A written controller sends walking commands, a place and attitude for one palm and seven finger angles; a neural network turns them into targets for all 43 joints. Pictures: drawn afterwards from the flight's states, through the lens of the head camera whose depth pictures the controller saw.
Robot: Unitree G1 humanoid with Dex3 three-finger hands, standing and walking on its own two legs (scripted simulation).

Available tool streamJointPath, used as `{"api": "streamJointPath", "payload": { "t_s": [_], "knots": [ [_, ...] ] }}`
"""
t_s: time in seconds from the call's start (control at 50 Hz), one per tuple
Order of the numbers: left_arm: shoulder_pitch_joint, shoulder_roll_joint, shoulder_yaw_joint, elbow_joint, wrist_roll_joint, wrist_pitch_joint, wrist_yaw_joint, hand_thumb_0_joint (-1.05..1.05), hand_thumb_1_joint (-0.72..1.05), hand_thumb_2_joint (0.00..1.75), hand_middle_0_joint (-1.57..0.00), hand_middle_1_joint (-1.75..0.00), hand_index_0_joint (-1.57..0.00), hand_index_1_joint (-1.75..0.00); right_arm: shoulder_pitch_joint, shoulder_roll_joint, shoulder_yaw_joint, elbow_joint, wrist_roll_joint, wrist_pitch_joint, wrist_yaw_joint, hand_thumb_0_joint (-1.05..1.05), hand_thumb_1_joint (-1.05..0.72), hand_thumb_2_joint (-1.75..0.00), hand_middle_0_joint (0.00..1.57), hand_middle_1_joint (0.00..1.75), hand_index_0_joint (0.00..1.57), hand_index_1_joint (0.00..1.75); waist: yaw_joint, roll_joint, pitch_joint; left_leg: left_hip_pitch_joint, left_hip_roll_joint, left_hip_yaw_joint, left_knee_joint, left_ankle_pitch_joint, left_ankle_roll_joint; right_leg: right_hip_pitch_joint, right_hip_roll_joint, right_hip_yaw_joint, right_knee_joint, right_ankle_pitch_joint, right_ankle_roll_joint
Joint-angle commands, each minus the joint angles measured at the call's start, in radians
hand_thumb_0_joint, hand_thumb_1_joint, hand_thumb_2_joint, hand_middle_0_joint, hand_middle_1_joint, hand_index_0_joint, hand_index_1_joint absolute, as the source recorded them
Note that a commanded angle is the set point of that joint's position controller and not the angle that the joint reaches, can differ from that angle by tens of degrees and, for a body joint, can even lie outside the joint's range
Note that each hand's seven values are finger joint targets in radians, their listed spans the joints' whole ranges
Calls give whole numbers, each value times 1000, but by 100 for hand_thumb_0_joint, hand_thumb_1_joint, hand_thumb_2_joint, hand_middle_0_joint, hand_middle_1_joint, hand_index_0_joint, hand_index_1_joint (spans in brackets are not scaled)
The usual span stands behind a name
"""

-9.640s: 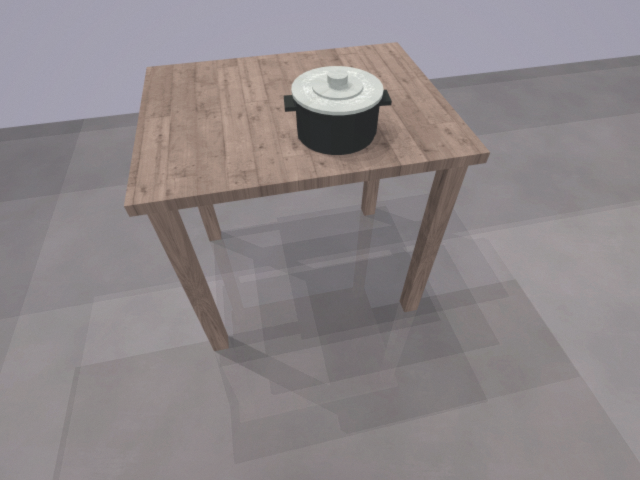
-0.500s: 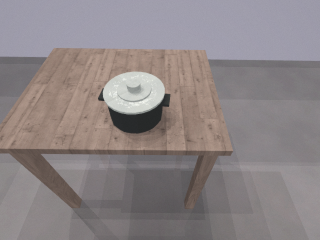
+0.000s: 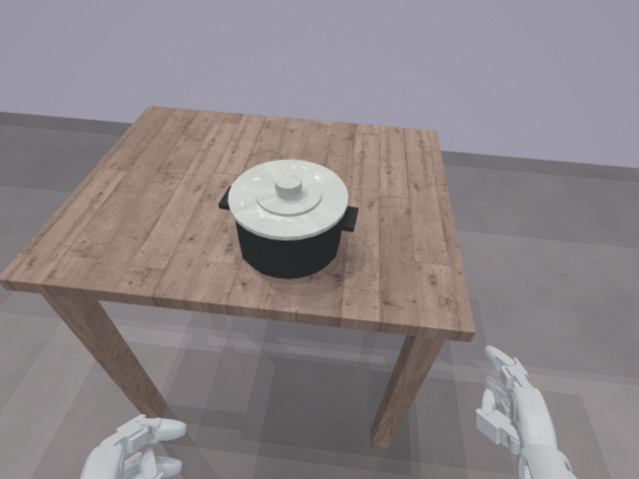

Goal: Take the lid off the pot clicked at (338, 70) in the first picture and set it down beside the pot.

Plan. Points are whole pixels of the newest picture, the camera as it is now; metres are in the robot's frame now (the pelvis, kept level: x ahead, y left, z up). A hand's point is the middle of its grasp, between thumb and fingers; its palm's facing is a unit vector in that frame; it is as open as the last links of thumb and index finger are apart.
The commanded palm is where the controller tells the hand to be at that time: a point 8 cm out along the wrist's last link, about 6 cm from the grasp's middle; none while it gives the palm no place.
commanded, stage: lift the closed hand beside the body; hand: left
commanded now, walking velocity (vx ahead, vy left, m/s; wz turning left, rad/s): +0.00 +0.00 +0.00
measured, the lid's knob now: (288, 183) +0.53 +0.11 +0.08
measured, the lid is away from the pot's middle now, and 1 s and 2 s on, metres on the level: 0.00 0.00 0.00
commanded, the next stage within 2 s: raise the hand higher, near the body in 0.20 s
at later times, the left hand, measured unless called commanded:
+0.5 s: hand (134, 452) +0.14 +0.22 +0.01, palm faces +0.24 -0.88 -0.41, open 3.1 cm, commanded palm +0.10 +0.26 +0.05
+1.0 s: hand (117, 402) +0.17 +0.23 +0.07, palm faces +0.31 -0.86 -0.40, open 3.1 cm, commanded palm +0.13 +0.26 +0.11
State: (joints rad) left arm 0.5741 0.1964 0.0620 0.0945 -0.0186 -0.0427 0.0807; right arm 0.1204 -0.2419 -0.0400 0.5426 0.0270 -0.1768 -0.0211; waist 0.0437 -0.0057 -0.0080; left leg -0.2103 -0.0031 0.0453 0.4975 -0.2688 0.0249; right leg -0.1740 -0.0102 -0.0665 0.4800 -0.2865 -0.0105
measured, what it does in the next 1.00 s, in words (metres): stands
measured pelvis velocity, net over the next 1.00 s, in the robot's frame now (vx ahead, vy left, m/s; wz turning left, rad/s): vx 0.02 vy -0.01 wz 0.01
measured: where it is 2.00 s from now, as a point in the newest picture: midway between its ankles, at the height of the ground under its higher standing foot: outside the picture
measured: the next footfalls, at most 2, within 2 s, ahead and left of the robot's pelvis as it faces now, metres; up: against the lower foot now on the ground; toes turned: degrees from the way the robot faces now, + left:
none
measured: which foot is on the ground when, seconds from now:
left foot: down 0.00-1.00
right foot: down 0.00-1.00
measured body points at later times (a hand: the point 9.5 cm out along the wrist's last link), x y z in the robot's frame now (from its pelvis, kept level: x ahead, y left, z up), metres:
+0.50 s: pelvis +0.02 -0.01 +0.00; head +0.03 -0.03 +0.45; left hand +0.12 +0.27 +0.03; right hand +0.19 -0.23 -0.10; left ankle +0.00 +0.10 -0.74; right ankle -0.02 -0.11 -0.74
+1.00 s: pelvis +0.02 -0.01 +0.00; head +0.01 -0.02 +0.45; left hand +0.15 +0.27 +0.10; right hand +0.22 -0.21 -0.07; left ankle +0.00 +0.10 -0.74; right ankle -0.02 -0.11 -0.74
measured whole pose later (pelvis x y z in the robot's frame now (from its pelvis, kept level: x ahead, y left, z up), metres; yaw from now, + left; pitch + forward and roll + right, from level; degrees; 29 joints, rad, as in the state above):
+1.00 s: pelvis +0.02 -0.01 +0.00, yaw +0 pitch -3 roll +0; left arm 0.63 0.28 0.18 -0.31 -0.02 -0.07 0.08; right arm 0.17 -0.19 0.01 0.60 0.01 -0.13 -0.06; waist 0.07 0.05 0.02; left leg -0.13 0.00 0.04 0.43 -0.26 0.02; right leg -0.08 0.00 -0.07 0.41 -0.28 -0.01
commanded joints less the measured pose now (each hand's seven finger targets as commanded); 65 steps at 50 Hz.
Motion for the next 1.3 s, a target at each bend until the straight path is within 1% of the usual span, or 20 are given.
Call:
{"api": "streamJointPath", "payload": {
  "t_s": [0.0,0.06,0.12,0.22,0.32,0.38,0.44,0.48,0.56,0.68,0.72,0.82,0.94,1.0,1.06,1.16,1.18,1.2,1.22,1.28],
  "knots": [
    [-14,104,59,-256,-6,-55,9,0,90,90,-117,-136,-117,-136,8,-76,-6,-129,-10,-12,-24,0,-90,-90,20,30,20,30,-29,63,-34,41,1,-12,-52,173,-2,-59,-4,19,-81,196,-5],
    [-21,123,80,-272,-3,-46,11,0,90,90,-130,-150,-130,-150,2,-78,-3,-133,-17,-1,-35,0,-90,-90,20,30,20,30,-30,13,-64,45,-3,-11,-32,212,4,-46,-6,17,-78,259,2],
    [16,143,105,-326,-3,-36,12,0,90,90,-130,-150,-130,-150,-6,-72,2,-131,-21,1,-43,0,-90,-90,20,30,20,30,-9,65,-107,75,-1,-13,-36,266,5,-2,-13,19,-70,301,0],
    [109,150,133,-304,1,-18,11,0,90,90,-130,-150,-130,-150,-39,-59,2,-107,-21,10,-51,0,-90,-90,20,30,20,30,4,-13,-72,69,9,-15,-41,308,9,13,-17,8,-76,349,8],
    [137,185,162,-406,5,-38,13,0,90,90,-130,-150,-130,-150,-54,-50,3,-99,-20,-3,-54,0,-90,-90,20,30,20,30,19,22,-94,101,13,-20,-54,331,12,36,-21,8,-82,339,8],
    [204,171,160,-387,9,-37,12,0,90,90,-130,-150,-130,-150,-61,-44,-1,-86,-18,-7,-53,0,-90,-90,20,30,20,30,22,-6,-81,92,16,-18,-54,353,13,42,-22,1,-79,365,10],
    [170,190,171,-421,8,-51,11,0,90,90,-130,-150,-130,-150,-66,-49,-6,-83,-14,-8,-55,0,-90,-90,20,30,20,30,17,-14,-39,96,18,-17,-57,318,14,13,-18,6,-100,320,11],
    [158,193,164,-476,10,-64,13,0,90,90,-130,-150,-130,-150,-57,-49,-4,-85,-15,-19,-57,0,-90,-90,20,30,20,30,19,28,-62,116,16,-16,-65,321,15,23,-21,6,-97,310,10],
    [156,191,174,-465,7,-71,16,0,90,90,-130,-150,-130,-150,-57,-48,-6,-83,-13,-17,-59,0,-90,-90,20,30,20,30,16,-16,-31,112,16,-14,-74,296,15,11,-18,5,-111,291,13],
    [127,208,195,-548,4,-88,18,0,90,90,-130,-150,-130,-150,-49,-48,-3,-91,-15,-22,-55,0,-90,-90,20,30,20,30,21,58,-40,141,18,-17,-86,319,11,24,-16,6,-116,292,8],
    [134,201,197,-515,3,-82,16,0,90,90,-130,-150,-130,-150,-50,-50,-4,-91,-17,-13,-54,0,-90,-90,20,30,20,30,19,5,-26,133,21,-13,-86,326,13,21,-14,4,-117,314,12],
    [76,219,210,-598,0,-93,15,0,90,90,-130,-150,-130,-150,-48,-50,4,-104,-20,-10,-48,0,-90,-90,20,30,20,30,18,68,-36,145,20,-17,-92,326,8,32,-14,9,-123,302,8],
    [37,229,231,-597,-9,-92,15,0,90,90,-130,-150,-130,-150,-54,-53,11,-105,-21,-3,-45,0,-90,-90,20,30,20,30,16,29,-13,140,25,-29,-102,267,7,20,-6,7,-139,238,6],
    [12,232,225,-661,-9,-104,18,0,90,90,-130,-150,-130,-150,-48,-53,17,-112,-22,-10,-44,0,-90,-90,20,30,20,30,19,79,-43,155,25,-32,-108,275,4,36,-11,9,-136,233,4],
    [0,230,232,-636,-12,-103,19,0,90,90,-130,-150,-130,-150,-55,-53,17,-109,-21,-8,-43,0,-90,-90,20,30,20,30,15,18,-18,138,26,-32,-112,240,5,25,-9,8,-146,205,5],
    [-36,251,256,-695,-14,-119,23,0,90,90,-130,-150,-130,-150,-55,-55,20,-109,-21,-14,-41,0,-90,-90,20,30,20,30,20,67,-39,144,25,-38,-116,241,3,42,-9,13,-142,201,1],
    [-99,456,187,-747,426,-45,56,0,88,90,-128,-148,-128,-148,-75,-127,36,-116,-38,40,-25,0,-90,-90,20,30,20,30,16,126,-16,28,11,-24,-83,268,6,-69,14,30,-80,200,-4],
    [-108,379,187,-815,434,1,79,0,85,90,-126,-147,-126,-147,-80,-96,26,-158,-35,69,-13,0,-90,-90,20,30,20,30,24,179,-54,26,18,-22,-86,288,-3,-47,4,-8,-60,187,-19],
    [-20,388,165,-742,549,44,89,0,83,91,-124,-144,-124,-144,-74,-100,20,-146,-35,93,-4,0,-90,-90,20,30,20,30,49,166,-71,23,23,-23,-78,282,-7,-49,15,8,-45,157,-26],
    [-9,489,191,-685,745,130,61,0,74,94,-121,-133,-121,-133,-128,-118,19,-159,-20,178,17,0,-90,-90,20,30,20,30,60,72,-95,-21,17,-19,-74,244,-5,-24,23,50,-48,158,-32]
  ]
}}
